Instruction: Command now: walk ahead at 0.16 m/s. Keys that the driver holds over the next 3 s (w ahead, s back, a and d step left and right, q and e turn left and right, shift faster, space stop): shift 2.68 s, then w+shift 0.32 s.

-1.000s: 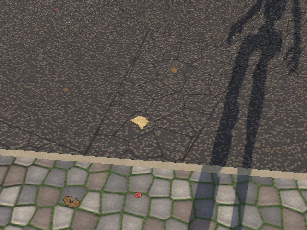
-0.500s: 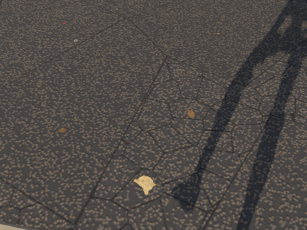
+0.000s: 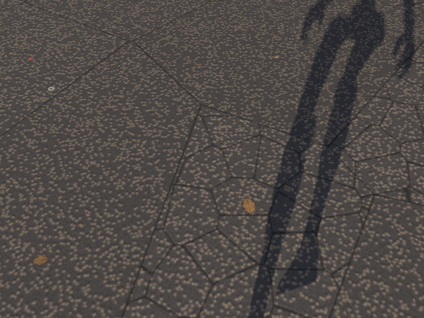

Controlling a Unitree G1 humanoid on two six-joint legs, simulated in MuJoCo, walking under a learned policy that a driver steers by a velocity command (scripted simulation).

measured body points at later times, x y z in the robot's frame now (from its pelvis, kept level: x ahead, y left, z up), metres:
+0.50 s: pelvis +0.17 -0.02 -0.13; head +0.17 -0.02 +0.32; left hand +0.16 +0.20 -0.29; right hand +0.26 -0.24 -0.28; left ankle +0.22 +0.09 -0.87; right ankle +0.19 -0.11 -0.86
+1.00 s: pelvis +0.19 +0.00 -0.12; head +0.19 +0.00 +0.33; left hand +0.16 +0.21 -0.29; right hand +0.19 -0.22 -0.28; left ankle +0.22 +0.09 -0.86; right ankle +0.19 -0.11 -0.86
